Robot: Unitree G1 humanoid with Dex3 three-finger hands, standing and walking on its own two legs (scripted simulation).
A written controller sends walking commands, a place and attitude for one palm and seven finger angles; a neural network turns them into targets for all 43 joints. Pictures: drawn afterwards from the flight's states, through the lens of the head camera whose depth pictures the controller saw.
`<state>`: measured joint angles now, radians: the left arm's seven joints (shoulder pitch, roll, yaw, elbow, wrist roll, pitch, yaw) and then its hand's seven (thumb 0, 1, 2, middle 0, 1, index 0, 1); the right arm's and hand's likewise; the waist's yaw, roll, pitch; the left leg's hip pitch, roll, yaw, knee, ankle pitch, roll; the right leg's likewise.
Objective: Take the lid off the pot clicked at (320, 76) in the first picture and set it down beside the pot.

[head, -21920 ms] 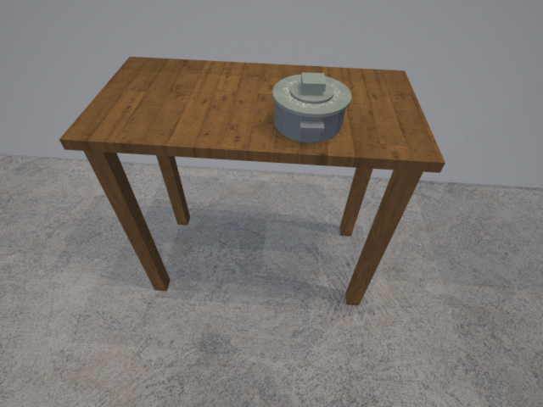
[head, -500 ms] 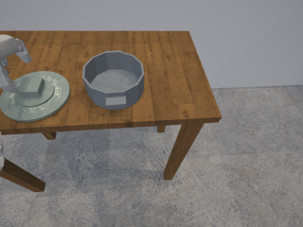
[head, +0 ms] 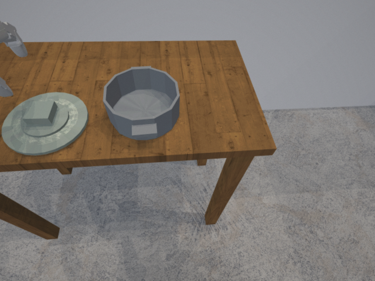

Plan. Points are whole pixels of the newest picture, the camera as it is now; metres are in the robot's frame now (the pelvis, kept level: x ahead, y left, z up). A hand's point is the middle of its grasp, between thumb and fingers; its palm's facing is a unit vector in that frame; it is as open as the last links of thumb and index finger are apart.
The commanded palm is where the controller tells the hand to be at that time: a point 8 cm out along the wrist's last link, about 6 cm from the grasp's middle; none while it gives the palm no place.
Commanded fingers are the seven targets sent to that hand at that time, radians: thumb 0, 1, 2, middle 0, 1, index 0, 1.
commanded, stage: raise the empty hand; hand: left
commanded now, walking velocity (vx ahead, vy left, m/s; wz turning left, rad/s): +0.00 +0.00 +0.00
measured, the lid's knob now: (40, 112) +0.48 +0.32 +0.06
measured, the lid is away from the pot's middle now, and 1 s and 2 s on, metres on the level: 0.23 0.23 0.23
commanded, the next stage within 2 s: draw the hand back to the body in 0.26 s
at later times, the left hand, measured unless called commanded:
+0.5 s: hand out of the picture +0.46 +0.33 +0.21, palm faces -0.28 -0.11 -0.95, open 11.0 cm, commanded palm +0.44 +0.32 +0.27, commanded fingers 0.00 -0.06 0.74 -0.39 -0.79 -0.39 -0.79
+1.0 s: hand (12, 69) +0.41 +0.26 +0.23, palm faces +0.23 -0.78 -0.59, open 11.0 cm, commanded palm +0.36 +0.30 +0.27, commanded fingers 0.00 0.01 0.75 -0.37 -0.75 -0.37 -0.75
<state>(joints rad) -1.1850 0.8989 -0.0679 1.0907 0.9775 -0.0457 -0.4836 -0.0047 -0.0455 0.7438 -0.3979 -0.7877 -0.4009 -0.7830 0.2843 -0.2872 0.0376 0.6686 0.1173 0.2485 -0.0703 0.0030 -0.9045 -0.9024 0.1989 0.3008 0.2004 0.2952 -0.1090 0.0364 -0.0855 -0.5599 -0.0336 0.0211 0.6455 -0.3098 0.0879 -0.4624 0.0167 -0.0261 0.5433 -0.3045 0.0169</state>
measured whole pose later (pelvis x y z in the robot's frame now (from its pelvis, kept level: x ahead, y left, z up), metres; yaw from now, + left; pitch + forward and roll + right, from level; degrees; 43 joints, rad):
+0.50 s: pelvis +0.00 +0.00 +0.00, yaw +1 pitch +12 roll -3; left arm -1.19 0.90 -0.08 1.03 0.97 -0.02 -0.52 0.00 -0.05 0.74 -0.40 -0.79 -0.40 -0.78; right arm 0.27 -0.29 0.03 0.66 0.12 0.26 -0.05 0.00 -0.91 -0.90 0.20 0.30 0.20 0.30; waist -0.10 0.03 -0.08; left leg -0.53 -0.04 0.01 0.62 -0.29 0.09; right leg -0.43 0.01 -0.04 0.52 -0.29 0.01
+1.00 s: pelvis -0.01 -0.02 +0.01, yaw +1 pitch +3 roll -1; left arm -0.73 0.65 0.18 0.59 0.17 -0.07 -0.15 0.00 -0.05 0.74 -0.40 -0.79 -0.41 -0.78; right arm 0.23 -0.25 0.08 0.57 0.09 0.15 -0.07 0.01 -0.91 -0.90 0.20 0.30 0.20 0.29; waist 0.01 0.01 0.00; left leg -0.31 -0.04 0.02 0.50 -0.24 0.06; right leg -0.24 0.01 -0.02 0.45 -0.27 -0.01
